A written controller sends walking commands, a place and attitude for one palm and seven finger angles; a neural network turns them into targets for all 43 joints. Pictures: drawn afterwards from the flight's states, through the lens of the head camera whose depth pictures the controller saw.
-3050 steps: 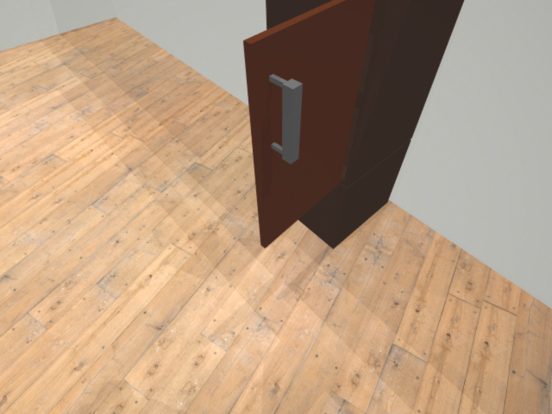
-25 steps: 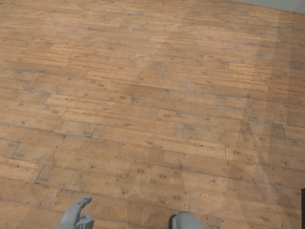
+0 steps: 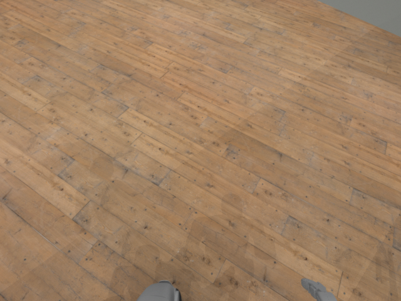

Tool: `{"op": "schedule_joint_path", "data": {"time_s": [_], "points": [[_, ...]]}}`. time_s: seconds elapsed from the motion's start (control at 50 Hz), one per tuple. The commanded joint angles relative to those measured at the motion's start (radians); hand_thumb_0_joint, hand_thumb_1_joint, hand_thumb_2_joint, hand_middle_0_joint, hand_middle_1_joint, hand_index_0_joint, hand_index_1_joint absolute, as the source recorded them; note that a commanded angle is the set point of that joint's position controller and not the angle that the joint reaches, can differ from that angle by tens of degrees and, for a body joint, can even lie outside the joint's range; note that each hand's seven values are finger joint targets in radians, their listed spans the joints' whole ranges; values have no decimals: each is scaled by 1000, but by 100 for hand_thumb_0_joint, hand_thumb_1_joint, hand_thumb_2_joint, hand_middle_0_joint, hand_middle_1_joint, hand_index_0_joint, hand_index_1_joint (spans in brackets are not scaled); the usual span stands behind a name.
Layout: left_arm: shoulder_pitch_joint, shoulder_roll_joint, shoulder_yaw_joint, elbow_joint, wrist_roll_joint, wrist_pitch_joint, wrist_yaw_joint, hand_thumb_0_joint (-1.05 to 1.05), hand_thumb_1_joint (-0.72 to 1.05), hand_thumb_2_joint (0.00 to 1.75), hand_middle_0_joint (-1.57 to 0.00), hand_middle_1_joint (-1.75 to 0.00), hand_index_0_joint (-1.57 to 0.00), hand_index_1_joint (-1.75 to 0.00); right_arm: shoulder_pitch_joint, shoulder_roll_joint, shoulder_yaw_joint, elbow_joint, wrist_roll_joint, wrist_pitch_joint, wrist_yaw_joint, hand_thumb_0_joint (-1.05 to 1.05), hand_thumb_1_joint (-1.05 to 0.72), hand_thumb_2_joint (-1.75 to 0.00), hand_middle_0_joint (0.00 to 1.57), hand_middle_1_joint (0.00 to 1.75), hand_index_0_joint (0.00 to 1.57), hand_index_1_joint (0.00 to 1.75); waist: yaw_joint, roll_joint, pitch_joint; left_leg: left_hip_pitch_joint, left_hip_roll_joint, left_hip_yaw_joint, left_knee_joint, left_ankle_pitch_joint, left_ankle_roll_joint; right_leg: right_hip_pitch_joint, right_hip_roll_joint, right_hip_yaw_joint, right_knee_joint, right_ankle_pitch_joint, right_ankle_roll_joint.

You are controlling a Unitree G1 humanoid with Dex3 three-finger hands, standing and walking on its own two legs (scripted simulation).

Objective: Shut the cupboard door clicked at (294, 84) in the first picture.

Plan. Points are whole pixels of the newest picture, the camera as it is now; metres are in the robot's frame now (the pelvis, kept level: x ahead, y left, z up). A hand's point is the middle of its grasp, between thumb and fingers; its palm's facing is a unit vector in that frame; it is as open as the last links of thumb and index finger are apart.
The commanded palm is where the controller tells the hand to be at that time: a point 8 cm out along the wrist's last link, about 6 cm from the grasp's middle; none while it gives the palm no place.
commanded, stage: turn to face it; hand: left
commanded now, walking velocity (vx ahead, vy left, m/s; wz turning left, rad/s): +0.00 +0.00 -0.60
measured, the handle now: out of the picture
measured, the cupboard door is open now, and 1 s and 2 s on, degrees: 29 29 29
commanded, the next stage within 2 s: none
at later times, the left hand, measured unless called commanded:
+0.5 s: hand (123, 277) +0.17 +0.18 -0.15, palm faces -0.21 -0.95 -0.24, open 7.4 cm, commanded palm none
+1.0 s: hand (149, 249) +0.24 +0.14 -0.16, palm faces -0.47 -0.86 -0.20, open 7.4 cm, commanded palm none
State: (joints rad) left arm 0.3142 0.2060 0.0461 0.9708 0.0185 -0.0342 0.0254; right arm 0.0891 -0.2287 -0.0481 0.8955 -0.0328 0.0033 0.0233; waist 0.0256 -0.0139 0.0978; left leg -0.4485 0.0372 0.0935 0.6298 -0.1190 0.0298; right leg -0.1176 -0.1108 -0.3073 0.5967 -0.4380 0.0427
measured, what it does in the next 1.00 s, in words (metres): steps on the spot, turning right: right foot, then left foot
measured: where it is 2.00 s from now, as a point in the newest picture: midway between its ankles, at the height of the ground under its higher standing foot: outside the picture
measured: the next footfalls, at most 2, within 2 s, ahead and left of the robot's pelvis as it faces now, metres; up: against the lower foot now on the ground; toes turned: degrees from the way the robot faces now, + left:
right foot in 0.54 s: +0.04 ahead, -0.12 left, +0.00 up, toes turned -23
left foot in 0.98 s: +0.18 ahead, +0.08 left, +0.00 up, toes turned -30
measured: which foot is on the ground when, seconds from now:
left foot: down 0.00-0.54, up 0.56-0.96, down 0.98-1.00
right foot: down 0.00-0.00, up 0.02-0.52, down 0.54-0.98, up 1.00-1.00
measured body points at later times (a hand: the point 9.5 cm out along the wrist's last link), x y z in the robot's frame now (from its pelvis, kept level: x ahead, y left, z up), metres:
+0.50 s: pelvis +0.05 +0.00 +0.01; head +0.08 -0.01 +0.46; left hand +0.18 +0.23 -0.13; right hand +0.05 -0.27 -0.13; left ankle +0.08 +0.08 -0.72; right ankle +0.01 -0.11 -0.70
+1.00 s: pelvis +0.07 +0.01 +0.01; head +0.12 +0.00 +0.45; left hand +0.26 +0.19 -0.15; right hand +0.03 -0.26 -0.12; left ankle +0.14 +0.11 -0.72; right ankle +0.01 -0.11 -0.72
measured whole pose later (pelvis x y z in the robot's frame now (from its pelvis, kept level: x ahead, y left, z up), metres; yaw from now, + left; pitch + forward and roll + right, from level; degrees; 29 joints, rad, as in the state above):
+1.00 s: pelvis +0.07 +0.01 +0.01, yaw -32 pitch +2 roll -1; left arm 0.20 0.22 0.07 0.90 0.01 0.05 0.00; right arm 0.16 -0.19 -0.04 0.88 -0.01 0.02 -0.03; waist 0.01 -0.03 0.06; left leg -0.32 0.03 0.02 0.58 -0.29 -0.04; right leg -0.33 0.07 0.13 0.60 -0.31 0.00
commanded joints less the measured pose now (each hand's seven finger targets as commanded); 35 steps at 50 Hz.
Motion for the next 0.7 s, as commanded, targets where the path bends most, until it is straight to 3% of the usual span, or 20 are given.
{"op": "schedule_joint_path", "data": {"time_s": [0.0, 0.02, 0.04, 0.08, 0.14, 0.2, 0.32, 0.38, 0.44, 0.48, 0.5, 0.52, 0.54, 0.56, 0.58, 0.6, 0.64, 0.68], "points": [[67, 67, -10, -59, -17, 14, 22, 0, 90, 90, -20, -30, -20, -30, 298, -203, -19, 26, 11, -17, -38, 0, -90, -90, 20, 30, 20, 30, -107, 224, -382, 556, 398, -350, -155, 851, 225, -261, 39, 265, 491, -297, -24], [46, 48, -12, -60, -12, 22, 22, 0, 90, 90, -20, -30, -20, -30, 218, -179, -8, 3, 8, -20, -47, 0, -90, -90, 20, 30, 20, 30, -73, 147, -264, 444, 383, -294, -195, 694, 214, -282, 23, 282, 493, -246, -28], [40, 37, -11, -36, -7, 33, 20, 0, 90, 90, -20, -30, -20, -30, 156, -168, -1, -11, 5, -26, -56, 0, -90, -90, 20, 30, 20, 30, -60, 222, -249, 401, 360, -300, -234, 560, 179, -309, 24, 311, 494, -201, -17], [7, 75, 7, -25, -3, 56, 4, 0, 90, 90, -20, -30, -20, -30, 80, -132, 9, -29, 6, -16, -61, 0, -90, -90, 20, 30, 20, 30, -47, 212, -141, 269, 336, -223, -293, 313, 151, -303, 11, 336, 506, -110, -16], [21, 59, 23, -21, 0, 79, -15, 0, 90, 90, -20, -30, -20, -30, 52, -135, 4, -31, 5, -4, -64, 0, -90, -90, 20, 30, 20, 30, -26, 91, -136, 241, 328, -151, -319, 154, 140, -306, 30, 306, 475, -56, -9], [-3, 51, 40, -47, 6, 91, -27, 0, 90, 90, -20, -30, -20, -30, 61, -139, -8, -27, 6, 1, -62, 0, -90, -90, 20, 30, 20, 30, -30, 92, -125, 239, 331, -119, -354, 9, 127, -335, 37, 280, 461, -14, -2], [-75, 38, 53, -98, 8, 93, -40, 0, 90, 90, -20, -30, -20, -30, 101, -123, -27, -7, 4, 3, -59, 0, -90, -90, 20, 30, 20, 30, -46, 153, -127, 296, 344, -43, -340, 5, 122, -360, 40, 249, 344, 20, 5], [-96, 37, 51, -116, 11, 87, -42, 0, 90, 90, -20, -30, -20, -30, 121, -128, -39, -2, 2, 4, -56, 0, -90, -90, 20, 30, 20, 30, -55, 169, -130, 323, 356, -6, -294, 87, 120, -331, 56, 219, 245, 18, 0], [-91, 41, 51, -127, 10, 83, -42, 0, 90, 90, -20, -30, -20, -30, 119, -150, -47, 0, 3, 6, -52, 0, -90, -90, 20, 30, 20, 30, -41, 179, -144, 321, 369, 29, -232, 143, 103, -262, 66, 205, 134, 55, -16], [-44, 65, 55, -121, 12, 78, -41, 0, 90, 90, -20, -30, -20, -30, 109, -157, -50, -4, 8, 10, -47, 0, -90, -90, 20, 30, 20, 30, -8, 132, -155, 258, 346, 72, -135, 100, 54, -137, 77, 199, -25, 201, -33], [-1, 98, 62, -112, 14, 72, -37, 0, 90, 90, -20, -30, -20, -30, 94, -146, -49, -12, 12, 11, -43, 0, -90, -90, 20, 30, 20, 30, 21, 61, -164, 201, 296, 114, -32, 24, 10, -59, 48, 252, -124, 296, -56], [15, 186, 74, -111, 24, 60, -28, 0, 90, 90, -20, -30, -20, -30, 92, -86, -39, -40, 20, 14, -39, 0, -90, -90, 20, 30, 20, 30, 34, -193, -154, 36, 164, 181, 155, -251, -57, 14, -138, 536, -248, 463, -132], [42, 253, 80, -105, 15, 53, -19, 0, 90, 90, -20, -30, -20, -30, 45, -64, -27, -79, 19, 24, -36, 0, -90, -90, 20, 30, 20, 30, 61, -275, -108, -129, 46, 96, 379, -531, -84, 8, -276, 718, -288, 675, -251], [40, 264, 79, -111, 8, 57, -10, 0, 90, 90, -20, -30, -20, -30, 48, -79, -27, -80, 20, 37, -40, 0, -90, -90, 20, 30, 20, 30, 52, -192, -109, -154, 59, -25, 503, -495, -80, -30, -290, 704, -301, 564, -289], [-14, 222, 81, -119, 9, 58, 2, 0, 90, 90, -20, -30, -20, -30, 37, -82, -33, -76, 16, 41, -39, 0, -90, -90, 20, 30, 20, 30, 26, -194, -84, -207, 69, -65, 542, -422, -80, -27, -227, 678, -304, 516, -261], [-66, 204, 74, -132, 7, 56, 3, 0, 90, 90, -20, -30, -20, -30, 46, -89, -33, -66, 14, 40, -42, 0, -90, -90, 20, 30, 20, 30, 5, -205, -84, -227, 66, -89, 563, -366, -90, -14, -199, 661, -293, 503, -245], [-119, 173, 57, -153, 0, 49, -2, 0, 90, 90, -20, -30, -20, -30, 94, -97, -32, -46, 13, 37, -38, 0, -90, -90, 20, 30, 20, 30, -29, -130, -122, -182, 72, -97, 543, -264, -109, -3, -138, 545, -263, 558, -214], [-118, 174, 58, -156, 1, 45, -5, 0, 90, 90, -20, -30, -20, -30, 107, -88, -31, -38, 13, 35, -37, 0, -90, -90, 20, 30, 20, 30, -29, -89, -152, -134, 53, -85, 488, -244, -118, 5, -107, 522, -242, 594, -206]]}}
